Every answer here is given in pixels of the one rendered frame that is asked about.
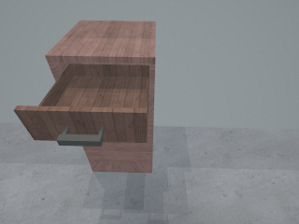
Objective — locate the cabinet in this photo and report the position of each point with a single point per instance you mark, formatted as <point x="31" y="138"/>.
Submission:
<point x="112" y="42"/>

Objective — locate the drawer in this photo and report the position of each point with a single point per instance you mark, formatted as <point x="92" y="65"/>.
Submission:
<point x="88" y="96"/>

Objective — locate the handle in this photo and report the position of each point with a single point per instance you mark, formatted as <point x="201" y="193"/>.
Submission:
<point x="80" y="140"/>

